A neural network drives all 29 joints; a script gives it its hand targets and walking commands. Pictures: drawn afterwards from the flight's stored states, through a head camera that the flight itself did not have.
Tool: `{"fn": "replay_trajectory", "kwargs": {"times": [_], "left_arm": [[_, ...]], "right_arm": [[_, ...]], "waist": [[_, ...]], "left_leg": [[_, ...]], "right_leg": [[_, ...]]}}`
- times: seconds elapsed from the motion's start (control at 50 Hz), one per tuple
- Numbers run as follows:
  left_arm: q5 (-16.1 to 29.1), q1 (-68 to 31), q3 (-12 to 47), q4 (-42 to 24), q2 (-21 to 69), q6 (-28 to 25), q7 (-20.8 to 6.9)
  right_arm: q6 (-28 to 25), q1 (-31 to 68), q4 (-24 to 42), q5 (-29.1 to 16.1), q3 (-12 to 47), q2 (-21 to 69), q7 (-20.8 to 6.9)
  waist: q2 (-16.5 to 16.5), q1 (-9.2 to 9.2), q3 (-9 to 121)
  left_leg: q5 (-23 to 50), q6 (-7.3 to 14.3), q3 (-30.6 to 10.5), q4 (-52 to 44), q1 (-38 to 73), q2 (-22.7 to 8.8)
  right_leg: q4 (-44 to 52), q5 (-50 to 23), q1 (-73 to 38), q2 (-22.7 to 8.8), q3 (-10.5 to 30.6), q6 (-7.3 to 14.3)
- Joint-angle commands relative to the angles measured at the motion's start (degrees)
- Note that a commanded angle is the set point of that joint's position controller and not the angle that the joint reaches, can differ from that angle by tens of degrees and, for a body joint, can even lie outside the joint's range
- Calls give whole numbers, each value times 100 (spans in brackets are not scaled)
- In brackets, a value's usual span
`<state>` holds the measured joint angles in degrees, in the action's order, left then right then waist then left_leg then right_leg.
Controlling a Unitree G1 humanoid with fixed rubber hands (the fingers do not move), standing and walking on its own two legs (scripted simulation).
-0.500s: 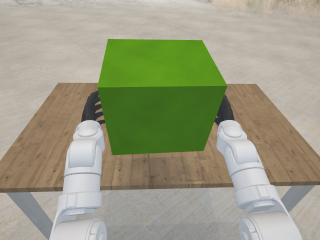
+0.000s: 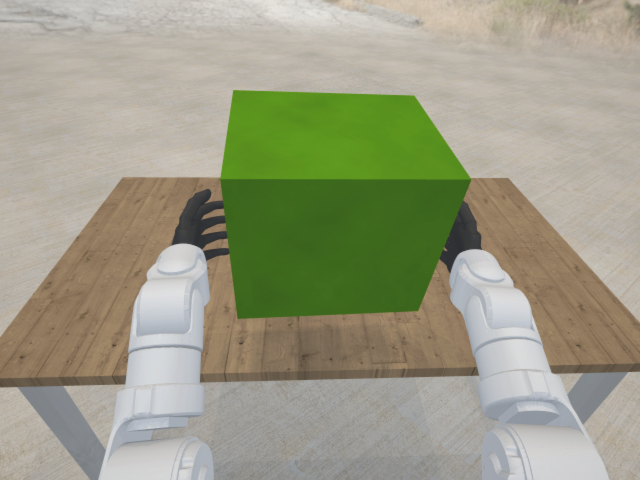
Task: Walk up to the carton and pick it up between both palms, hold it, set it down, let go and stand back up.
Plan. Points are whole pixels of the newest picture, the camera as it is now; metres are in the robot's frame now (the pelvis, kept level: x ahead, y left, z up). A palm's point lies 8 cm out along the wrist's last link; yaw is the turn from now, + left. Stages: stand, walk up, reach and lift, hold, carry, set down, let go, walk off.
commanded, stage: hold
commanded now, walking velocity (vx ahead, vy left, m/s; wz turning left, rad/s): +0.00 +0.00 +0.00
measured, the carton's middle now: (328, 204) +0.43 -0.01 +0.20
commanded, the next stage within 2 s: none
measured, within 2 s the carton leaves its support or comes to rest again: neither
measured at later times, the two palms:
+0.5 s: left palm (180, 246) +0.35 +0.17 +0.19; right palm (452, 243) +0.35 -0.16 +0.19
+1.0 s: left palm (192, 254) +0.37 +0.17 +0.16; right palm (446, 253) +0.37 -0.17 +0.16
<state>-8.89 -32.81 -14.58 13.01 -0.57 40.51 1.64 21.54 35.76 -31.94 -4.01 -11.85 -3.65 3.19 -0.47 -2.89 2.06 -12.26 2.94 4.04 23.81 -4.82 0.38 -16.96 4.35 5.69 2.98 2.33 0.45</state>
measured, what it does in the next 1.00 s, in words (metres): stands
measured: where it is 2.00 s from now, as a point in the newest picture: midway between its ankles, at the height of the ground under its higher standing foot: outside the picture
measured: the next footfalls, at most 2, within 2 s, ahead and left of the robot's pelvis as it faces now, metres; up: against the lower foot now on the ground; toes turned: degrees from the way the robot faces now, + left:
none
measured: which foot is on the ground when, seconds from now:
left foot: down 0.00-1.00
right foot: down 0.00-1.00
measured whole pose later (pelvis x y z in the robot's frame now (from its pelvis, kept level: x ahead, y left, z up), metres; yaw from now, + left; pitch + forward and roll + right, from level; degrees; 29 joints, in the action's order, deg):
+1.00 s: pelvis +0.01 +0.00 +0.00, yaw +0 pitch -4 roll -1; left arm -8.9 -32.8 -14.6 14.8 -0.5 36.9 7.5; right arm 18.7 35.7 -31.5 -4.0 -6.6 -3.5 6.3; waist -0.4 -2.9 2.0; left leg -11.9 2.8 4.0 23.5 -7.8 0.4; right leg -17.1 4.3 8.9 3.0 2.2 0.5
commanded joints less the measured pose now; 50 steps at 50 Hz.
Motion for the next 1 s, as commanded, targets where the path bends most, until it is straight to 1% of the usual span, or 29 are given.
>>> {"fn": "replay_trajectory", "kwargs": {"times": [0.0, 0.04, 0.06, 0.12, 0.16, 0.2, 0.3, 0.34, 0.4, 0.44, 0.46, 0.48, 0.54, 0.56, 0.6, 0.64, 0.66, 0.68, 0.7, 0.72, 0.76, 0.78, 0.84, 0.86, 0.9, 0.92, 0.94, 0.96, 0.98], "left_arm": [[920, -4745, 2793, -1416, 2944, -777, -691], [990, -4712, 2867, -1623, 2887, -843, -655], [1061, -4624, 2992, -1704, 2943, -854, -638], [1120, -4518, 3099, -1910, 2953, -856, -660], [1099, -4530, 3100, -1906, 3013, -832, -708], [1066, -4515, 3056, -1876, 3045, -781, -761], [822, -4588, 2837, -1699, 3127, -606, -848], [765, -4673, 2792, -1618, 3188, -539, -881], [596, -4756, 2536, -1284, 3159, -459, -954], [494, -4873, 2415, -1082, 3182, -428, -983], [455, -4929, 2338, -961, 3136, -433, -1009], [400, -4891, 2311, -850, 3164, -398, -1025], [309, -4927, 2097, -656, 3012, -421, -1056], [281, -4881, 2081, -591, 3008, -415, -1048], [239, -4997, 1986, -559, 2903, -497, -1020], [285, -5055, 1995, -500, 2844, -579, -992], [328, -5071, 2081, -544, 2895, -625, -949], [351, -5092, 2053, -550, 2795, -672, -934], [448, -5110, 2182, -663, 2859, -716, -890], [548, -5213, 2242, -681, 2848, -771, -857], [743, -5245, 2456, -918, 2903, -859, -759], [840, -5238, 2594, -1088, 2934, -909, -706], [992, -5075, 2803, -1473, 2892, -1001, -614], [1099, -4961, 2993, -1637, 2956, -1018, -577], [1191, -4872, 3164, -1963, 2956, -1039, -553], [1194, -4744, 3175, -1968, 2952, -1024, -560], [1202, -4704, 3231, -2109, 2991, -1000, -580], [1208, -4696, 3239, -2130, 3016, -980, -597], [1211, -4636, 3260, -2145, 3015, -949, -620]], "right_arm": [[-751, 5143, 2244, -788, 2810, 3145, -995], [-748, 5125, 2628, -928, 3081, 3297, -853], [-734, 5098, 2763, -976, 3128, 3253, -785], [-676, 5036, 3292, -1159, 3309, 3280, -569], [-598, 5013, 3338, -1164, 3227, 3225, -464], [-547, 4998, 3450, -1210, 3175, 3155, -392], [-354, 4730, 2819, -1158, 2768, 2822, -433], [-333, 4732, 2489, -1091, 2587, 2728, -513], [-351, 4934, 2172, -970, 2384, 2709, -628], [-370, 4984, 1792, -814, 2169, 2668, -722], [-387, 5042, 1668, -748, 2081, 2660, -769], [-385, 4985, 1472, -664, 1937, 2564, -816], [-451, 5036, 1177, -507, 1822, 2597, -968], [-452, 4988, 1041, -446, 1760, 2526, -1012], [-510, 5027, 871, -368, 1723, 2542, -1101], [-590, 5180, 946, -306, 1733, 2555, -1162], [-614, 5122, 857, -291, 1700, 2529, -1202], [-646, 5166, 947, -313, 1814, 2659, -1206], [-679, 5157, 1034, -341, 1891, 2708, -1216], [-710, 5288, 1143, -369, 2008, 2828, -1210], [-762, 5365, 1481, -506, 2314, 3082, -1181], [-771, 5287, 1604, -579, 2466, 3162, -1141], [-804, 5293, 2264, -802, 2987, 3366, -957], [-805, 5196, 2509, -911, 3129, 3376, -890], [-756, 5016, 2886, -1070, 3342, 3389, -748], [-714, 4956, 3064, -1139, 3429, 3403, -667], [-664, 4806, 3141, -1178, 3426, 3346, -587], [-649, 4900, 3369, -1235, 3440, 3343, -529], [-594, 4791, 3411, -1258, 3392, 3264, -460]], "waist": [[-60, 81, 2815], [-138, 146, 3225], [-90, 71, 3363], [-44, 27, 3666], [36, -52, 3572], [52, -94, 3576], [308, -224, 2970], [417, -306, 2671], [395, -239, 2197], [475, -279, 1891], [481, -248, 1792], [502, -319, 1584], [424, -160, 1360], [407, -206, 1268], [455, -129, 1229], [415, -88, 1340], [479, -141, 1358], [369, -50, 1463], [350, -67, 1599], [270, 39, 1766], [95, 91, 2218], [106, 90, 2395], [-67, 194, 3179], [-35, 129, 3363], [-30, 101, 3710], [-29, 98, 3802], [14, 5, 3825], [43, 11, 3951], [98, -81, 3925]], "left_leg": [[1328, -338, -637, -915, 170, -134], [1741, -276, -621, -729, 284, -33], [1954, -312, -640, -665, 412, -40], [2398, -318, -637, -475, 450, 55], [2462, -363, -659, -454, 422, 46], [2598, -398, -659, -395, 513, 58], [2508, -553, -752, -466, 730, -67], [2241, -615, -765, -597, 664, -139], [1559, -549, -764, -837, 270, -180], [950, -553, -792, -1060, -44, -267], [665, -512, -785, -1151, -181, -271], [355, -540, -815, -1279, -305, -330], [-234, -416, -777, -1500, -667, -352], [-389, -415, -798, -1562, -719, -387], [-733, -299, -816, -1679, -1026, -460], [-967, -205, -785, -1717, -1205, -480], [-907, -259, -814, -1735, -1172, -529], [-820, -201, -718, -1667, -1137, -442], [-627, -248, -725, -1628, -1024, -439], [-522, -242, -663, -1561, -915, -358], [-44, -282, -611, -1353, -510, -228], [290, -314, -620, -1247, -371, -202], [1189, -260, -558, -901, 123, -46], [1602, -303, -594, -777, 295, -49], [2208, -336, -612, -564, 503, -3], [2359, -332, -609, -507, 508, 29], [2576, -375, -623, -442, 589, 47], [2705, -384, -639, -369, 608, 64], [2781, -420, -650, -339, 614, 66]], "right_leg": [[95, -524, -1240, -169, -321, -9], [47, -1059, -1489, -154, -301, -76], [27, -1265, -1505, -133, -316, -80], [-54, -1974, -1805, -122, -272, -128], [-73, -2069, -1829, -123, -274, -128], [-64, -2113, -1839, -98, -285, -115], [89, -1221, -1339, -29, -328, 10], [159, -844, -1212, -36, -341, 62], [167, -404, -1173, -78, -326, 74], [169, -49, -1203, -111, -329, 90], [173, 133, -1137, -132, -332, 90], [168, 304, -1122, -135, -338, 100], [135, 565, -1157, -179, -337, 94], [119, 638, -1120, -170, -337, 93], [39, 723, -1256, -126, -392, 54], [-3, 784, -1349, -112, -424, 31], [-24, 770, -1292, -118, -426, 30], [0, 754, -1290, -152, -419, 22], [-5, 667, -1265, -162, -405, 25], [44, 691, -1179, -198, -374, 31], [80, 440, -1068, -241, -339, 28], [82, 208, -1048, -245, -315, 24], [62, -587, -1324, -205, -324, -64], [22, -936, -1363, -171, -327, -85], [-34, -1523, -1565, -120, -322, -112], [-60, -1801, -1702, -131, -289, -129], [-95, -2058, -1766, -109, -297, -132], [-106, -2161, -1808, -104, -291, -144], [-120, -2320, -1864, -103, -274, -138]]}}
